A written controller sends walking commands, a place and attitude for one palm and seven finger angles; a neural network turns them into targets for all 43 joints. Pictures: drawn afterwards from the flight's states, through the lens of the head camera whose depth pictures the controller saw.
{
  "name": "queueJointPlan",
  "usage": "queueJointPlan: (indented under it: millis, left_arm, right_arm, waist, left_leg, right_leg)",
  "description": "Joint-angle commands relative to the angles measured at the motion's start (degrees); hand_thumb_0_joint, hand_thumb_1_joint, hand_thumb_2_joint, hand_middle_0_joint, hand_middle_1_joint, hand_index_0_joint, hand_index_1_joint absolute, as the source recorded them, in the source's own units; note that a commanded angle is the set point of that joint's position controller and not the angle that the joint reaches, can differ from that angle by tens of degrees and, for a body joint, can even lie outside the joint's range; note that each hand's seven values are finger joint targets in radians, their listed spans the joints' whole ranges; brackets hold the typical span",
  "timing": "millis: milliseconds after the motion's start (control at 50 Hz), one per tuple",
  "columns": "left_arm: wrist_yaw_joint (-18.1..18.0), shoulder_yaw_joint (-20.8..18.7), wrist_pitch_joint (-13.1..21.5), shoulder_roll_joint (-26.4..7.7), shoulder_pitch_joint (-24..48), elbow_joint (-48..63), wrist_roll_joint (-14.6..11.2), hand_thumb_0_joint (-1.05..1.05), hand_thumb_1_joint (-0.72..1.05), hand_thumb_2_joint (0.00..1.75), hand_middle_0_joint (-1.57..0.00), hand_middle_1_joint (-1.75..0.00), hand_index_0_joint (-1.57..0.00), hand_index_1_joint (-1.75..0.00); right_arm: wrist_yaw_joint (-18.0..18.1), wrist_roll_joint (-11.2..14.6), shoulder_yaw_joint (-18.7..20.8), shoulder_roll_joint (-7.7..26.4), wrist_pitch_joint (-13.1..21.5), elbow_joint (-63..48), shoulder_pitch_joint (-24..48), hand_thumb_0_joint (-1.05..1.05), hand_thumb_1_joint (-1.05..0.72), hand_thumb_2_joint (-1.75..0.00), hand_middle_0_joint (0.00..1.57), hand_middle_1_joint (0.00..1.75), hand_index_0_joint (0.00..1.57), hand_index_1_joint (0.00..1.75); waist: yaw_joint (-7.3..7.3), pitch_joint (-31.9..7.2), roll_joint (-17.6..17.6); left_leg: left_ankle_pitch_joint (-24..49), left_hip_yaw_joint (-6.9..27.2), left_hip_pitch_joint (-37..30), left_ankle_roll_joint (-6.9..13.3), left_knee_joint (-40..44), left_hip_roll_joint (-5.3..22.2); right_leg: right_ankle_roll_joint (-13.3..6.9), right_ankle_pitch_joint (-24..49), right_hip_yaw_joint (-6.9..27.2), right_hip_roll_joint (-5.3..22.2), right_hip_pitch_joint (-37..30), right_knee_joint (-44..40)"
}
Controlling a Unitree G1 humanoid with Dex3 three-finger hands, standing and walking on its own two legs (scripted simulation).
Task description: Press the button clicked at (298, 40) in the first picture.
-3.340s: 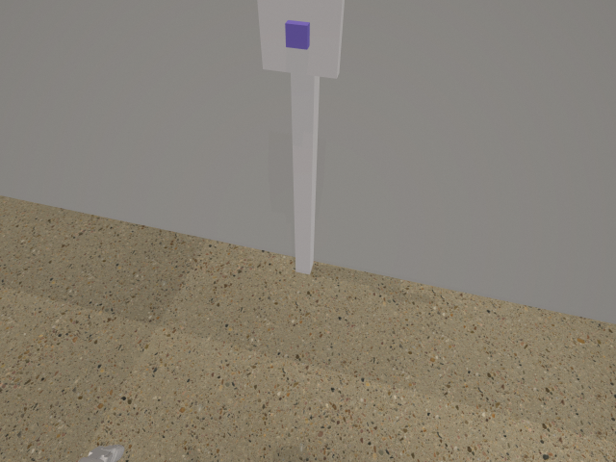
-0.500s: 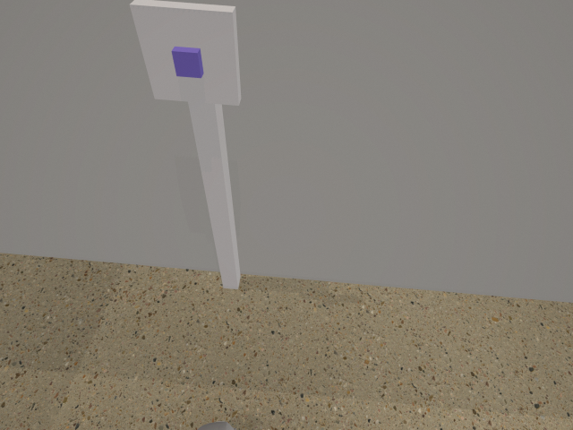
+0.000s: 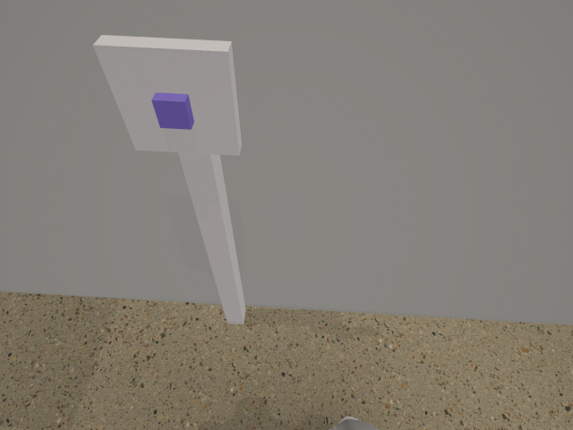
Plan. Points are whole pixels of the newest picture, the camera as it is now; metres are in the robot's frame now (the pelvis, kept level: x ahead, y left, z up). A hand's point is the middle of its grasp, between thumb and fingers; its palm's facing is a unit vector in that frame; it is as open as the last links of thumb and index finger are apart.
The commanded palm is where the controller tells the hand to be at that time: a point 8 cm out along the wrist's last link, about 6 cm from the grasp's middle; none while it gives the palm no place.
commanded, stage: come to a stop and stand still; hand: left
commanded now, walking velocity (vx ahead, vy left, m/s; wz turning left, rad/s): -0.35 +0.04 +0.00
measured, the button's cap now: (174, 110) +0.52 +0.20 +0.16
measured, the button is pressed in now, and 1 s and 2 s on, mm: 0 0 0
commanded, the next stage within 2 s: look again from close up in 1.24 s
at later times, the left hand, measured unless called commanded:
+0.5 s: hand out of the picture +0.04 +0.22 -0.18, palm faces +0.10 -0.98 -0.17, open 7.4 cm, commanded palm none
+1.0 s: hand out of the picture -0.02 +0.14 -0.17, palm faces +0.05 -0.98 -0.19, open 7.3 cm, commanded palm none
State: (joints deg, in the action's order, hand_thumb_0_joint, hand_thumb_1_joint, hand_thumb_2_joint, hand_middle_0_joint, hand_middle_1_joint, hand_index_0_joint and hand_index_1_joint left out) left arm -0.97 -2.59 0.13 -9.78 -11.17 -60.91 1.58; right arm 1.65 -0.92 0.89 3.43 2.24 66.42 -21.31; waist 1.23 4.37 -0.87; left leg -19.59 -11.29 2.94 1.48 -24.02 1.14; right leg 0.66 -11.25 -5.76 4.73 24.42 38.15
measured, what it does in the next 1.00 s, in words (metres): steps on the spot: right foot, then left foot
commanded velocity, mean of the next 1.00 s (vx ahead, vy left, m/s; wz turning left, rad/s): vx -0.01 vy -0.03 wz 0.00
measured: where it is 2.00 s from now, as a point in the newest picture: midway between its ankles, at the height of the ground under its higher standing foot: outside the picture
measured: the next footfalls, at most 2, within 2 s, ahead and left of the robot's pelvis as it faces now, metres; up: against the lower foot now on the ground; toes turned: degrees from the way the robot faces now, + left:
right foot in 0.04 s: +0.13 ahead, -0.13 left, +0.00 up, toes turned -8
left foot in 0.36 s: +0.03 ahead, +0.12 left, +0.00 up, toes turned +3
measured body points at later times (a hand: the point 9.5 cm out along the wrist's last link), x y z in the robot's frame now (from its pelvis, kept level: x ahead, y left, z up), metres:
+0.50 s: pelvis -0.01 +0.03 +0.00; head -0.01 +0.06 +0.45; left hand +0.04 +0.28 -0.16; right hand +0.05 -0.21 -0.14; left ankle -0.01 +0.14 -0.74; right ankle +0.01 -0.11 -0.69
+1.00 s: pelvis -0.01 -0.02 +0.00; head +0.00 -0.04 +0.45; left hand -0.02 +0.19 -0.15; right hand -0.03 -0.23 -0.17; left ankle -0.01 +0.14 -0.74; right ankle -0.04 -0.11 -0.74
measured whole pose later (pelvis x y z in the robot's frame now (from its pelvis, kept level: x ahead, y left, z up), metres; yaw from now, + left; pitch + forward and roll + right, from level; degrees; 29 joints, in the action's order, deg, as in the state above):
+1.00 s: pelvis -0.01 -0.02 +0.00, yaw +1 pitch -1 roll +0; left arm -1.9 -0.3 0.4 -6.5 -16.7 -66.4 0.5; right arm 1.9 -0.5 1.0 7.5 -0.6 67.8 -17.4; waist 0.9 1.1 1.6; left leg -12.8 -2.6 9.4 -4.1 -23.7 5.3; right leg -2.7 -16.6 -4.5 -1.1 7.2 24.8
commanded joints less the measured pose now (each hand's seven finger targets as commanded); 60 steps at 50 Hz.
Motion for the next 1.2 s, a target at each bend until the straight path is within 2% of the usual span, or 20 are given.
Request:
queueJointPlan:
  millis: [0,20,40,80,140,220,300,320,340,360,380,440,520,620,680,720,740,760,920,1180]
  left_arm:
    - [-1.2,-1.0,0.6,-6.6,-10.7,0.4,0.3,0.0,0.9,0.9,-0.2,-0.3,-0.2,-0.3]
    - [-1.5,-1.7,0.8,-9.4,-11.5,0.5,0.4,0.0,0.9,0.9,-0.2,-0.3,-0.2,-0.3]
    - [-1.7,-2.4,1.1,-11.3,-13.8,0.2,0.0,0.0,0.9,0.9,-0.2,-0.3,-0.2,-0.3]
    - [-2.4,-2.6,0.7,-10.6,-10.1,2.0,-0.2,0.0,0.9,0.9,-0.2,-0.3,-0.2,-0.3]
    - [-3.0,-2.5,-0.4,-8.4,-1.1,5.8,0.1,0.0,0.9,0.9,-0.2,-0.3,-0.2,-0.3]
    - [-2.4,-2.9,-1.1,-9.5,2.0,8.2,0.7,0.0,0.9,0.9,-0.2,-0.3,-0.2,-0.3]
    - [-1.4,-2.8,-2.0,-9.3,2.8,8.3,0.2,0.0,0.9,0.9,-0.2,-0.3,-0.2,-0.3]
    - [-1.0,-2.2,-2.4,-7.1,1.8,8.5,-0.4,0.0,0.9,0.9,-0.2,-0.3,-0.2,-0.3]
    - [-0.8,-1.5,-2.8,-3.3,0.6,9.2,-0.9,0.0,0.9,0.9,-0.2,-0.3,-0.2,-0.3]
    - [-0.6,-1.6,-2.8,-3.5,1.7,9.9,-0.9,0.0,0.9,0.9,-0.2,-0.3,-0.2,-0.3]
    - [-0.5,-2.3,-3.4,-4.8,1.8,8.5,-0.1,0.0,0.9,0.9,-0.2,-0.3,-0.2,-0.3]
    - [0.9,-2.5,-2.6,-5.0,-5.5,4.0,0.1,0.0,0.9,0.9,-0.2,-0.3,-0.2,-0.3]
    - [1.1,-1.5,-1.8,-4.6,-4.5,3.8,0.0,0.0,0.9,0.9,-0.2,-0.3,-0.2,-0.3]
    - [0.8,-0.1,-1.2,-2.2,-3.9,2.7,-0.8,0.0,0.9,0.9,-0.2,-0.3,-0.2,-0.3]
    - [0.2,0.2,-0.2,-2.8,-10.1,-1.1,-1.0,0.0,0.9,0.9,-0.2,-0.3,-0.2,-0.3]
    - [-0.6,0.4,0.8,-6.4,-11.2,-2.7,-0.9,0.0,0.9,0.9,-0.2,-0.3,-0.2,-0.3]
    - [-0.8,0.6,0.8,-6.6,-10.9,-2.8,-0.9,0.0,0.9,0.9,-0.2,-0.3,-0.2,-0.3]
    - [-0.9,0.3,1.3,-7.2,-10.1,-3.3,-0.9,0.0,0.9,0.9,-0.2,-0.3,-0.2,-0.3]
    - [-1.3,1.4,0.9,-3.5,-9.0,-4.1,-1.5,0.0,0.9,0.9,-0.2,-0.3,-0.2,-0.3]
    - [-1.6,1.1,1.2,-2.8,-10.8,-3.8,-1.2,0.0,0.9,0.9,-0.2,-0.3,-0.2,-0.3]
  right_arm:
    - [1.1,0.5,3.0,9.7,-0.8,-2.1,-2.2,0.0,-0.9,-0.9,0.2,0.3,0.2,0.3]
    - [0.8,0.9,3.5,8.3,-1.3,-2.4,-4.8,0.0,-0.9,-0.9,0.2,0.3,0.2,0.3]
    - [0.8,1.3,3.6,6.8,-2.2,-2.8,-5.4,0.0,-0.9,-0.9,0.2,0.3,0.2,0.3]
    - [0.9,1.3,3.8,7.4,-3.1,-4.9,0.4,0.0,-0.9,-0.9,0.2,0.3,0.2,0.3]
    - [0.3,0.8,3.7,6.5,-4.7,-5.6,1.8,0.0,-0.9,-0.9,0.2,0.3,0.2,0.3]
    - [-0.4,0.4,3.4,6.6,-4.9,-7.3,1.1,0.0,-0.9,-0.9,0.2,0.3,0.2,0.3]
    - [-0.6,0.1,3.0,7.4,-3.3,-7.2,-3.5,0.0,-0.9,-0.9,0.2,0.3,0.2,0.3]
    - [-0.7,0.0,3.2,9.7,-2.7,-7.5,-3.7,0.0,-0.9,-0.9,0.2,0.3,0.2,0.3]
    - [-0.7,-0.6,4.0,14.2,-2.1,-9.0,-2.1,0.0,-0.9,-0.9,0.2,0.3,0.2,0.3]
    - [-0.3,-1.2,3.9,17.5,-2.3,-12.2,3.3,0.0,-0.9,-0.9,0.2,0.3,0.2,0.3]
    - [0.2,-1.6,3.9,18.1,-2.1,-12.4,7.7,0.0,-0.9,-0.9,0.2,0.3,0.2,0.3]
    - [0.9,-0.8,2.5,14.0,-1.1,-12.2,10.6,0.0,-0.9,-0.9,0.2,0.3,0.2,0.3]
    - [1.4,-0.7,2.9,14.2,-0.7,-9.4,3.1,0.0,-0.9,-0.9,0.2,0.3,0.2,0.3]
    - [1.5,-0.7,3.1,15.3,-1.2,-6.3,0.7,0.0,-0.9,-0.9,0.2,0.3,0.2,0.3]
    - [1.1,0.1,2.8,14.5,-1.3,-4.7,1.5,0.0,-0.9,-0.9,0.2,0.3,0.2,0.3]
    - [0.6,0.9,1.7,10.1,-1.0,-4.3,1.6,0.0,-0.9,-0.9,0.2,0.3,0.2,0.3]
    - [0.2,0.8,1.1,8.5,-1.4,-4.6,3.1,0.0,-0.9,-0.9,0.2,0.3,0.2,0.3]
    - [0.4,0.3,0.8,7.9,-1.9,-4.1,3.7,0.0,-0.9,-0.9,0.2,0.3,0.2,0.3]
    - [0.6,0.2,0.2,8.0,-2.1,0.5,0.7,0.0,-0.9,-0.9,0.2,0.3,0.2,0.3]
    - [1.0,0.2,0.5,7.4,-2.2,0.0,0.2,0.0,-0.9,-0.9,0.2,0.3,0.2,0.3]
  waist:
    - [-3.64,-4.1,0.8]
    - [-2.83,-7.2,-4.4]
    - [-3.74,-10.8,-11.6]
    - [-4.69,-11.9,-12.8]
    - [-1.38,-9.1,-4.7]
    - [-0.82,-8.2,-10.2]
    - [1.54,-7.9,-8.1]
    - [1.62,-6.3,-0.4]
    - [1.65,-2.8,16.6]
    - [0.95,2.2,17.7]
    - [-0.07,3.5,18.5]
    - [-2.98,1.6,8.9]
    - [0.11,-1.9,8.5]
    - [1.42,-4.8,10.4]
    - [-1.04,-6.7,8.2]
    - [-0.59,-7.3,-2.1]
    - [-0.71,-5.6,-3.8]
    - [-0.82,-4.0,-12.5]
    - [-0.62,1.5,-0.7]
    - [-0.7,0.2,-1.0]
  left_leg:
    - [32.3,4.6,7.9,0.1,-9.2,9.4]
    - [16.4,3.3,14.8,-1.6,-18.5,4.2]
    - [-13.5,3.7,18.3,-3.1,-31.7,-1.0]
    - [-17.9,11.6,21.9,-2.7,-45.0,0.0]
    - [-12.1,12.9,21.2,-3.5,-44.0,1.5]
    - [-10.0,9.9,16.9,-3.8,-32.0,1.3]
    - [2.5,6.2,6.0,-2.8,-8.7,0.4]
    - [1.3,11.0,4.5,-2.2,0.0,2.9]
    - [-9.3,27.8,11.6,0.9,11.2,14.7]
    - [-19.3,36.1,26.4,5.4,18.7,20.7]
    - [-23.4,35.8,28.4,4.5,20.7,19.7]
    - [-10.1,23.8,18.0,3.1,15.9,13.8]
    - [11.2,20.7,2.6,5.6,11.8,14.9]
    - [32.8,18.4,-1.4,6.8,5.7,15.5]
    - [28.8,15.4,3.7,2.9,1.0,11.3]
    - [13.9,9.8,11.6,-1.6,-2.0,6.0]
    - [8.1,8.6,11.9,-2.4,-1.7,3.9]
    - [4.5,7.6,11.8,-3.0,-2.2,3.2]
    - [13.8,9.1,6.9,-2.9,2.7,5.4]
    - [14.1,8.7,6.1,-2.9,1.6,5.3]
  right_leg:
    - [-1.5,34.3,3.4,3.8,-17.1,-8.4]
    - [-6.0,55.7,10.9,12.6,-23.1,-5.8]
    - [-13.2,70.4,15.7,20.3,-26.4,-8.5]
    - [-16.6,60.7,17.4,21.1,-22.1,-11.4]
    - [-12.9,39.8,10.4,16.7,-13.0,-14.2]
    - [-11.2,20.5,9.7,14.3,-7.3,-16.9]
    - [-6.2,-5.5,8.1,9.2,-0.9,-14.2]
    - [-3.5,-12.9,5.8,5.4,3.0,-8.4]
    - [0.1,-18.1,1.9,-1.3,7.2,3.4]
    - [0.6,-16.7,4.7,-3.4,2.8,10.6]
    - [0.5,-14.0,8.4,-3.2,2.3,16.9]
    - [1.2,-6.1,8.7,-3.5,4.6,21.7]
    - [2.0,-8.4,7.1,-2.6,6.4,14.5]
    - [1.5,-14.1,4.2,-2.4,-2.6,-1.4]
    - [0.7,1.4,2.6,-2.7,-15.2,-18.2]
    - [-2.2,13.2,10.9,6.1,-22.0,-19.6]
    - [-3.8,15.9,11.7,8.0,-19.7,-19.7]
    - [-4.9,17.6,12.8,7.5,-17.3,-20.7]
    - [-2.8,5.1,8.4,1.9,-12.4,-21.4]
    - [-2.4,10.1,8.4,1.8,-13.9,-21.6]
